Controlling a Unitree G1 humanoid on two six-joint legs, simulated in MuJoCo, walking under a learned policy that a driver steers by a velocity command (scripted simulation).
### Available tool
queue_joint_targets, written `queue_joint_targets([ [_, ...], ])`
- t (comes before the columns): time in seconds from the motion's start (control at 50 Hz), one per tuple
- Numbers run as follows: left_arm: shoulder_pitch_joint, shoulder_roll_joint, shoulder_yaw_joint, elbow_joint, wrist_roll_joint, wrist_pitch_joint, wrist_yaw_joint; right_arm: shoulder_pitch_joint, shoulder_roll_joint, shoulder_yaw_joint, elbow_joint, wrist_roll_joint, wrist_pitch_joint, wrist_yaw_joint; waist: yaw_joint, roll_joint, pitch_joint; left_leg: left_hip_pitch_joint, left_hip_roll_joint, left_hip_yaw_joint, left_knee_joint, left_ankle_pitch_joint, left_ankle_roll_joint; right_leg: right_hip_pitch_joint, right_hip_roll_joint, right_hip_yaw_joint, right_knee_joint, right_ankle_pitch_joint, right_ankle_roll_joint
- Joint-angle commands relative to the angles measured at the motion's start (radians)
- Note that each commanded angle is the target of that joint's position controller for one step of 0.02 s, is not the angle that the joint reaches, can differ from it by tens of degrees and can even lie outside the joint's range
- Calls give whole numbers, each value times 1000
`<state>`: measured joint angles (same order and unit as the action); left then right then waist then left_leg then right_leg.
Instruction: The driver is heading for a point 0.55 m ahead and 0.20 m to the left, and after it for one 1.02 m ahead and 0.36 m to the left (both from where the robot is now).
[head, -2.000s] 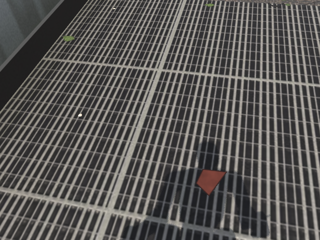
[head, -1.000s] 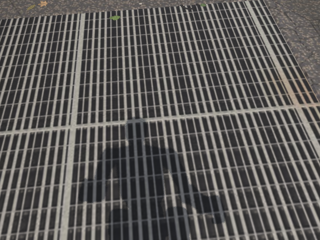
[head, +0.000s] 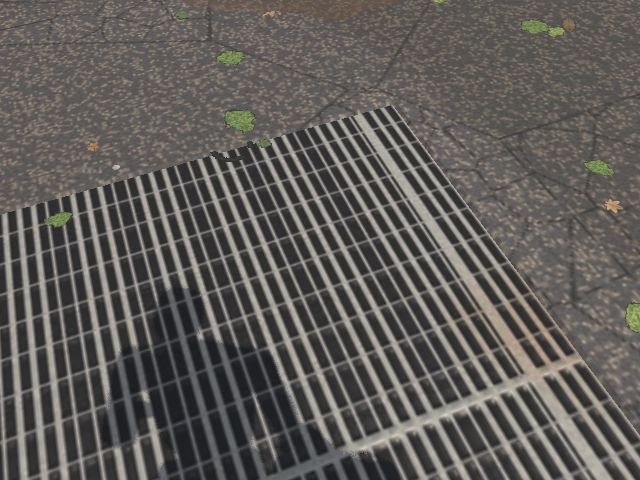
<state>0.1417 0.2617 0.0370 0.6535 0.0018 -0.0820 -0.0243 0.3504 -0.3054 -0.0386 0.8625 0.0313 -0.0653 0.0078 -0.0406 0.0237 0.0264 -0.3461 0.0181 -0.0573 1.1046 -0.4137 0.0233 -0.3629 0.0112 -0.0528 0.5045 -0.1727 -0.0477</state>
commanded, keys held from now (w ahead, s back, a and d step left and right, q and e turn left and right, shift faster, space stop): w+q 0.64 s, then q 0.28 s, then no key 0.08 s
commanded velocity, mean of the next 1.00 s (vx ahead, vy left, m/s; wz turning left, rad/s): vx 0.41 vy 0.00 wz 0.50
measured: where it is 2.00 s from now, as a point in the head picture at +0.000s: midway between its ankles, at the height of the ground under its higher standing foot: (264, 444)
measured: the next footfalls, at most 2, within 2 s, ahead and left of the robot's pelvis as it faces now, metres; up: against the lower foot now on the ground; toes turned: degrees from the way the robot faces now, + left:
left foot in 0.44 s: +0.37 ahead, +0.16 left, +0.00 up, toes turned +16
right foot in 0.88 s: +0.68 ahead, +0.09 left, +0.00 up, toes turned +36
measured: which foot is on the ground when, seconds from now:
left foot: up 0.00-0.42, down 0.44-0.88, up 0.90-1.00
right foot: down 0.00-0.44, up 0.46-0.86, down 0.88-1.00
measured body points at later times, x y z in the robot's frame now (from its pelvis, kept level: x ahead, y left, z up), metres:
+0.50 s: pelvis +0.26 +0.06 -0.02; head +0.30 +0.08 +0.43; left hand +0.24 +0.35 -0.14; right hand +0.51 -0.14 -0.11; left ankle +0.33 +0.15 -0.73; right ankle +0.10 -0.10 -0.65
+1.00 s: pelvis +0.50 +0.10 -0.01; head +0.54 +0.12 +0.44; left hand +0.54 +0.42 -0.09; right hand +0.74 -0.09 -0.12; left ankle +0.35 +0.16 -0.65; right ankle +0.65 +0.07 -0.73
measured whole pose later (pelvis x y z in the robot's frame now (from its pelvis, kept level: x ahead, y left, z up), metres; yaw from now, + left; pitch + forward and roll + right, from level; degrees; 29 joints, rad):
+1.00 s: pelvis +0.50 +0.10 -0.01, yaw +34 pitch +2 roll +0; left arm 0.06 0.25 0.04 0.67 0.02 -0.06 0.00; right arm 0.26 -0.32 -0.07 0.69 0.02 0.03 -0.04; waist -0.04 0.02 0.06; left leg -0.42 -0.09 -0.14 1.18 -0.56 -0.05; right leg -0.44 0.02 0.00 0.51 -0.10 -0.02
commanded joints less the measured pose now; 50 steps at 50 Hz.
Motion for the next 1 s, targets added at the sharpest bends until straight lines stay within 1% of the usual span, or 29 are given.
queue_joint_targets([
  [0.02,93,100,36,-6,10,-19,1,-26,-99,-33,-78,-2,-4,-4,50,-125,-54,-296,107,-55,52,134,-11,287,-268,288,-306,56,-147],
  [0.06,79,96,41,16,11,-37,1,-9,-61,-31,-71,0,18,-5,27,-113,-37,-269,109,-53,39,176,-26,229,-258,201,-349,152,-153],
  [0.12,91,116,51,51,18,-44,12,-71,-48,-33,-97,-5,30,-7,30,-83,0,-344,106,-79,-52,288,-42,237,-258,101,-375,247,-153],
  [0.22,118,151,60,89,10,-32,30,-213,-21,-21,-144,-12,19,21,78,-61,42,-328,90,-4,-327,498,-30,279,-238,-45,-396,275,-119],
  [0.32,199,182,73,141,-10,4,37,-352,-13,-14,-228,-10,17,51,122,-52,79,-386,70,69,-459,411,16,456,-292,-102,-326,388,-104],
  [0.38,178,219,82,139,-18,28,48,-313,-48,-33,-252,-9,23,62,68,-103,11,-251,-9,153,-471,264,69,507,-296,-144,-161,813,-72],
  [0.4,167,232,85,135,-19,37,54,-235,-76,-49,-241,-7,27,61,20,-119,-41,-145,-49,176,-469,220,93,500,-289,-155,-39,947,-60],
  [0.42,148,236,84,130,-24,43,58,-95,-122,-77,-210,-5,29,52,-62,-108,-114,60,-86,177,-529,258,129,427,-260,-175,152,943,-34],
  [0.44,150,215,73,116,-14,36,63,70,-198,-112,-172,-5,39,32,-138,-35,-203,367,-24,31,-573,290,180,204,-218,-175,433,682,10],
  [0.46,245,58,25,63,23,8,44,56,-302,-127,-174,1,36,19,-16,230,-270,706,242,-521,-629,184,363,-270,-7,-109,792,-325,78],
  [0.48,165,117,27,53,-7,-36,27,85,-237,-105,-204,-9,21,22,-78,122,-411,780,319,-787,-771,85,419,-388,29,138,915,-437,65],
  [0.5,62,164,40,18,-45,-57,17,52,-182,-90,-196,-17,9,24,-94,74,-273,693,289,-635,-802,140,362,-467,-26,160,892,-342,43],
  [0.52,43,156,35,12,-38,-68,20,-8,-154,-82,-201,-11,3,23,-48,6,-171,542,242,-505,-804,223,323,-442,-69,150,799,-252,31],
  [0.54,41,158,41,22,-11,-69,27,-77,-124,-73,-213,-11,2,22,-4,-25,-109,401,203,-415,-814,331,296,-382,-99,143,709,-205,39],
  [0.56,61,168,49,27,2,-59,29,-117,-97,-62,-232,-23,1,18,31,-9,-89,306,174,-357,-836,423,286,-309,-120,148,664,-171,47],
  [0.62,78,135,44,23,15,-25,29,-124,-115,-67,-235,-21,-3,5,62,3,-64,164,141,-277,-876,552,291,-241,-119,120,546,-120,94],
  [0.68,-32,99,29,-11,20,-16,33,-101,-152,-78,-220,-19,7,-17,37,20,-17,69,72,-174,-850,683,240,-205,-74,88,320,51,127],
  [0.72,-95,80,21,-23,18,-21,27,-68,-159,-82,-207,-14,26,-28,6,50,-41,42,25,-135,-799,712,188,-118,-15,70,166,192,127],
  [0.76,-137,90,24,-36,5,-21,19,-30,-160,-84,-192,-9,43,-35,-16,71,-67,70,32,-179,-762,645,159,-76,24,79,83,258,125],
  [0.8,-145,117,35,-42,1,-19,13,-24,-147,-82,-189,-6,55,-41,-8,85,-77,131,51,-253,-701,584,141,-66,32,118,17,226,110],
  [0.84,-102,147,50,-33,5,-26,10,-58,-135,-81,-206,-10,62,-49,25,107,-91,187,65,-326,-612,575,121,-38,23,145,-25,180,80],
  [0.86,-49,153,55,-20,12,-32,12,-95,-123,-78,-221,-9,63,-51,61,107,-107,184,42,-328,-541,554,96,32,8,134,-83,240,59],
  [0.88,9,183,62,-16,28,-37,19,-96,-83,-65,-240,-15,59,-48,83,61,-181,145,-16,-294,-396,477,57,191,-75,176,-102,402,14],
  [0.9,63,231,66,-24,44,-32,28,-10,-17,-44,-253,-41,57,-46,55,-148,-298,-37,-119,-188,-123,-48,1,462,-305,372,-21,841,-76],
  [0.92,102,235,70,-1,36,-9,23,168,-54,-41,-247,-14,55,-37,-1,-365,-431,-226,-157,-140,107,-360,-39,630,-516,702,-46,764,-265],
  [0.94,47,176,59,-29,15,4,22,163,-148,-64,-207,-5,68,-38,13,-220,-377,-267,-83,-153,211,-262,-74,540,-466,696,-92,485,-255],
  [0.96,8,123,42,-44,15,18,27,44,-179,-75,-218,-4,87,-44,45,-146,-266,-294,-60,-108,239,-183,-95,442,-385,542,-111,334,-204],
  [0.98,-31,102,29,-42,20,32,27,-7,-170,-77,-221,-8,108,-52,41,-97,-198,-280,-39,-86,214,-138,-105,328,-325,449,-139,241,-176],
  [1.0,-64,101,25,-36,20,40,28,-35,-154,-75,-234,-14,121,-57,29,-108,-137,-249,-20,-79,168,-112,-108,222,-286,391,-169,189,-169],
])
